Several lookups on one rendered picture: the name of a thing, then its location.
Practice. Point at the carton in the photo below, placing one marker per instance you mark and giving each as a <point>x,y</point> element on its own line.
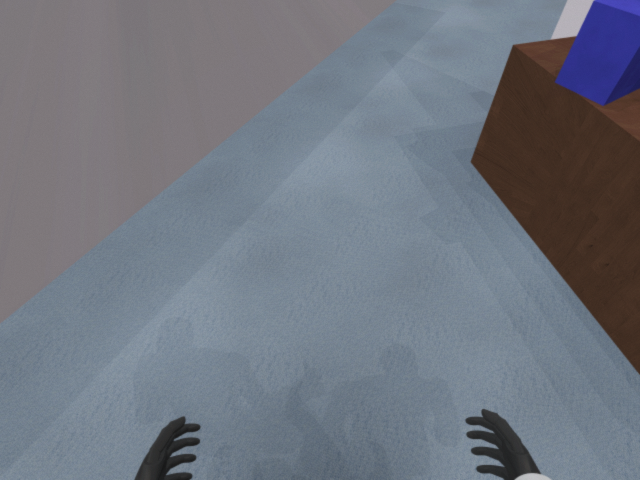
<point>603,63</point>

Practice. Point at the right robot hand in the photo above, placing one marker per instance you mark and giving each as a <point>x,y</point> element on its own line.
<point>512,454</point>

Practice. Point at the pedestal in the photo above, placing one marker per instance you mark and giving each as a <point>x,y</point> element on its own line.
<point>568,170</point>

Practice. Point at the left robot hand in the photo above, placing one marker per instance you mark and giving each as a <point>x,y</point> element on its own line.
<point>158,462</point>

